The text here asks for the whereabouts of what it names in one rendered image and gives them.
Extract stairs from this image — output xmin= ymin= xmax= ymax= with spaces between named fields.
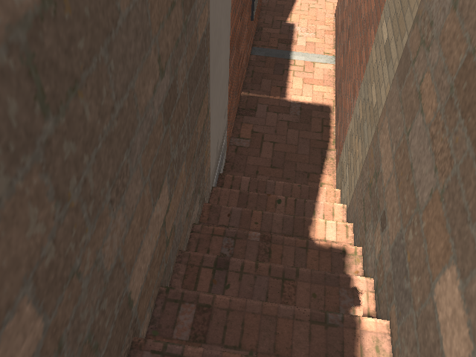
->
xmin=127 ymin=173 xmax=393 ymax=357

